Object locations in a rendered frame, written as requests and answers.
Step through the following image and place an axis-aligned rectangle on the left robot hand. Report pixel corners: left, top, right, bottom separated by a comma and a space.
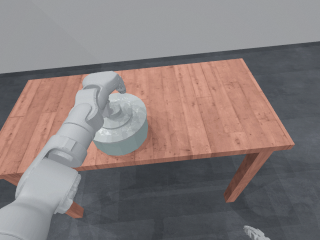
82, 71, 126, 118

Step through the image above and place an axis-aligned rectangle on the robot left forearm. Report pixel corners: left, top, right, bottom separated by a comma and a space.
15, 82, 109, 199

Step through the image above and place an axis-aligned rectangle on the pot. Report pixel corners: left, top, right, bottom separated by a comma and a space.
93, 118, 148, 156

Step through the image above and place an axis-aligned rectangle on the table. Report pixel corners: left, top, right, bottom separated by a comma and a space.
0, 58, 295, 219

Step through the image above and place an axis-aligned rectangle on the robot left upper arm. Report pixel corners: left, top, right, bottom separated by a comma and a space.
0, 157, 81, 240

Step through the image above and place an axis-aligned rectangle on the right robot hand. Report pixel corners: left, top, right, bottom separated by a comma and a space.
243, 225, 270, 240

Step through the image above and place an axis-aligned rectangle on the lid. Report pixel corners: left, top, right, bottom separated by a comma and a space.
93, 92, 147, 144

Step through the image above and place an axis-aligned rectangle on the knob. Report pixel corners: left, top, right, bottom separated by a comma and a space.
107, 102, 122, 119

